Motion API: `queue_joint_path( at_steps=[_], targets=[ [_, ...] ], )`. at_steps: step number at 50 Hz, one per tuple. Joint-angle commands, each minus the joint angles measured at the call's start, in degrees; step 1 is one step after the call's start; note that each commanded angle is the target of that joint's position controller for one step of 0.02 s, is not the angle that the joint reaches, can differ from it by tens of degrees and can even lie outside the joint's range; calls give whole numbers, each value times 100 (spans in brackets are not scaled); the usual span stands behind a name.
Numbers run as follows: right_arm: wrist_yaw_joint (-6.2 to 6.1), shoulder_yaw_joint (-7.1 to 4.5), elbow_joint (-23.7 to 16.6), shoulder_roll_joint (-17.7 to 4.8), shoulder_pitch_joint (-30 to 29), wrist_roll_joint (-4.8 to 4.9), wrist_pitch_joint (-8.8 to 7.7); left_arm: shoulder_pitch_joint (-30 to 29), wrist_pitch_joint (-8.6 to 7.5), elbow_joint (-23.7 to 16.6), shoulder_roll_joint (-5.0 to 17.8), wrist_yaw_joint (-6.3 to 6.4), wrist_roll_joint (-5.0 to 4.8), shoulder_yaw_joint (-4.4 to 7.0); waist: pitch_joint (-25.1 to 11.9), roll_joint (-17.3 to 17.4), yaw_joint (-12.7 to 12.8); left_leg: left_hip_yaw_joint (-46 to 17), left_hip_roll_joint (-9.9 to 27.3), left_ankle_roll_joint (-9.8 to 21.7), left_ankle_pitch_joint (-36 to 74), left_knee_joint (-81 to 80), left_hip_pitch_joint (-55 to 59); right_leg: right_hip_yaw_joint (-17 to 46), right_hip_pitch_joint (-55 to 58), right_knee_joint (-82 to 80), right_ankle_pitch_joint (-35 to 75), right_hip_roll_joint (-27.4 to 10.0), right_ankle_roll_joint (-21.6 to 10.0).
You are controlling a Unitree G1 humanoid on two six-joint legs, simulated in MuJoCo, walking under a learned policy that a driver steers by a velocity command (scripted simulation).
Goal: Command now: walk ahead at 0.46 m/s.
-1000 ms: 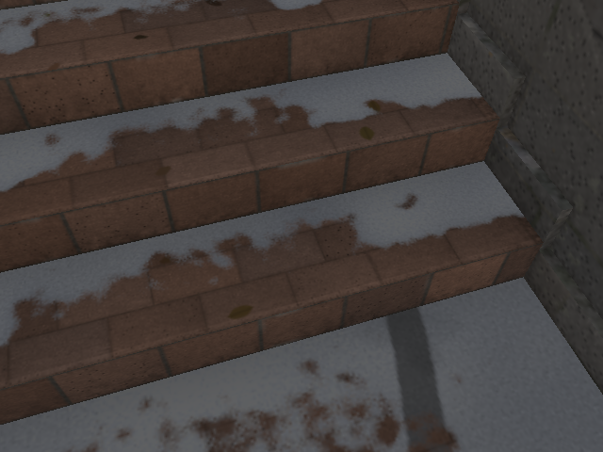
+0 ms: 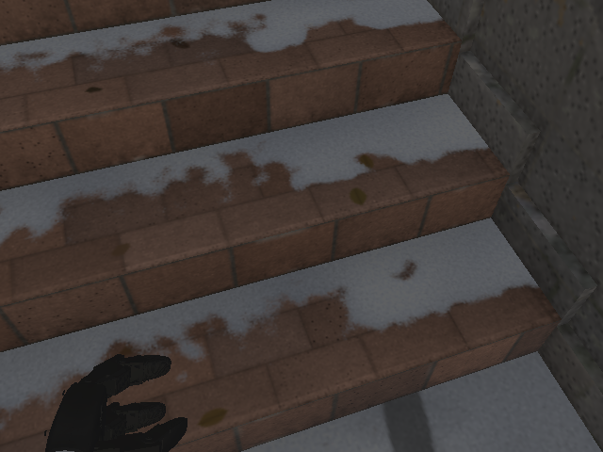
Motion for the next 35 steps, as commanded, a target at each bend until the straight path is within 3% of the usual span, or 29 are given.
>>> queue_joint_path(
  at_steps=[1, 2, 3, 4, 5, 7, 9, 10, 13, 14, 16, 19, 20, 22, 24, 25, 27, 28, 29, 30, 31, 32, 33, 34, 35],
  targets=[
    [19, 6, -583, -346, 39, -201, -67, 2934, 92, 511, 1688, 154, 191, 561, -2179, -655, 1340, 21, 69, 152, 3100, 4455, -3752, 2379, 5574, 125, -233, -1611, -1095],
    [119, 73, -403, -140, 300, -36, -196, 3037, 84, 661, 1352, 69, 220, 454, -2805, -1399, 1226, -580, -481, 156, -550, 5974, -4481, 4583, 5582, -1143, -1117, -2393, -1602],
    [173, -93, -590, -709, -304, 153, -294, 2358, 28, 564, 1080, 31, 135, 346, -1610, -958, 1094, -745, -88, 273, -312, 6484, -4992, 4047, 4436, -1455, -1643, -2135, -1275],
    [165, -115, -759, -826, -808, 236, -325, 1745, -9, 466, 871, 17, 89, 271, -842, -563, 882, -543, 227, 359, 256, 6330, -4980, 3101, 3332, -1670, -1482, -1924, -1073],
    [109, -114, -790, -725, -959, 191, -291, 1363, -60, 444, 716, -25, 106, 209, -417, -165, 631, -418, 455, 333, 655, 5990, -4712, 2449, 2402, -1896, -954, -1668, -939],
    [14, -131, -723, -510, -744, 112, -136, 1109, -151, 506, 591, -33, 161, 166, -299, -378, 290, -475, 708, 316, 911, 5478, -4012, 1702, 1512, -2198, -503, -1367, -797],
    [-6, -109, -775, -342, -764, 46, -46, 1265, -199, 648, 665, -24, 176, 175, -216, -400, 209, -363, 727, 219, 1005, 5132, -3934, 1336, 1143, -2408, -301, -1253, -918],
    [-13, -123, -846, -373, -885, 37, -17, 1328, -210, 704, 757, 13, 192, 194, -152, -415, 181, -352, 750, 153, 1199, 4909, -4100, 1161, 1103, -2509, -346, -1252, -947],
    [5, -158, -1081, -452, -1493, 9, 1, 1609, -224, 808, 961, 154, 193, 246, -25, -324, 320, -383, 772, -21, 2027, 4050, -4551, 852, 1214, -2694, -530, -1299, -927],
    [14, -122, -974, -290, -1343, 22, 47, 1746, -181, 878, 967, 190, 210, 238, -135, -457, 309, -219, 691, -50, 2032, 4260, -4533, 764, 1318, -2721, -833, -1346, -909],
    [33, -151, -1066, -376, -1663, 49, 74, 1896, -142, 925, 959, 242, 171, 222, 5, -338, 426, -273, 676, -57, 2179, 4116, -4870, 673, 1562, -2761, -1071, -1429, -860],
    [36, -138, -1248, -203, -2106, 85, 81, 2752, 3, 1338, 753, 312, 209, 159, 219, -278, 731, -630, 640, 57, 1227, 5903, -7100, 967, 3305, -2554, -1067, -1986, -897],
    [38, -119, -1334, -89, -2227, 156, 82, 3149, 74, 1517, 633, 336, 205, 131, 260, -290, 850, -722, 527, 61, 608, 7065, -8023, 1088, 4016, -2384, -768, -2179, -936],
    [63, -48, -1536, 116, -2289, 354, 92, 3555, 214, 1713, 462, 419, 193, 62, 436, -425, 853, -1067, 544, 34, -818, 9668, -9940, 1145, 5071, -1921, -391, -2597, -859],
    [120, 105, -1962, 259, -2804, 418, 32, 3576, 290, 1756, 428, 462, 257, 25, 740, -125, 879, -1174, 618, -34, -1414, 10524, -11076, 892, 5271, -1594, -4, -2548, -586],
    [168, 200, -2159, 352, -3054, 357, 5, 3551, 301, 1745, 419, 515, 243, 21, 784, 12, 889, -1047, 692, -54, -1471, 10342, -11255, 762, 5127, -1564, -54, -2497, -424],
    [246, 354, -2598, 480, -3500, 199, 10, 3294, 278, 1657, 542, 620, 253, 8, 822, -105, 863, -418, 807, -226, -1295, 9738, -10704, 203, 4212, -1838, 67, -2168, -175],
    [298, 528, -3147, 613, -3925, 144, -8, 2885, 308, 1610, 743, 699, 119, 13, 879, -236, 608, -35, 1040, -217, -1089, 8646, -9984, -189, 3143, -2194, -106, -1869, 45],
    [359, 611, -3426, 625, -4192, 73, -32, 2719, 298, 1566, 817, 759, 127, 30, 740, -97, 532, 435, 1018, -116, -485, 7739, -8450, -606, 2112, -2587, 44, -1646, 110],
    [479, 655, -3528, 564, -3780, 76, -80, 2306, 272, 1366, 1106, 713, 125, 74, 228, 59, 130, 763, 749, 207, 677, 5923, -5111, -926, 109, -3030, 1544, -1505, -83],
    [441, 376, -3175, 152, -3031, 94, -69, 2691, 162, 1330, 1459, 658, 101, 175, -588, -279, 70, 1409, -95, 322, 1139, 5878, -3317, -881, 271, -2291, 4752, -1442, -346],
    [376, 37, -2773, -343, -1508, 70, -72, 2633, 140, 1284, 1893, 530, 145, 212, -1850, -1048, -771, 1358, -606, 625, 1162, 6198, -1980, -854, 1264, -908, 8410, -1674, -270],
    [332, -203, -2489, -887, -417, 71, -11, 2388, 159, 1150, 2098, 452, -31, 289, -2495, -1242, -1392, 657, -794, 820, 1325, 4621, -1487, -654, 2212, 503, 8595, -1560, 65],
    [249, -400, -2139, -1569, -26, -21, 55, 2254, 75, 822, 1434, 417, -25, 216, -2349, 102, -1020, -1604, -347, 1067, 2332, 3162, -686, -93, 1112, 2557, 3412, -983, 609],
    [75, -531, -2323, -2306, -408, -330, 129, 3123, -99, 731, 682, 115, 185, -9, -3776, 2974, -94, -5339, 1536, 2083, 4024, 1215, 159, 720, 84, 5363, -1379, 426, 760]
  ],
)
Velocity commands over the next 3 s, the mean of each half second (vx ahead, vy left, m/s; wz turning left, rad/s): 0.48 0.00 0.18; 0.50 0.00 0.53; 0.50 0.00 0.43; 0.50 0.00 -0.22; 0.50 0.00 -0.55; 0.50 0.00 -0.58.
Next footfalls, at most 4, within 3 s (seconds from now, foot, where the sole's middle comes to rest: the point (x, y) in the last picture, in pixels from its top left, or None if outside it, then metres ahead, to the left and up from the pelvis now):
0.66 left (154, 387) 0.55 0.26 -0.60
1.24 right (156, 202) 0.89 0.26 -0.45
1.66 left None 0.86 0.58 -0.28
1.84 left None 0.80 0.63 -0.45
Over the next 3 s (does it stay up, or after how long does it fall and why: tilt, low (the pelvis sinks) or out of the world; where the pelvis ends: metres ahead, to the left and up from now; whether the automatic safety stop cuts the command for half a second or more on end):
stays up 1.50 0.70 0.63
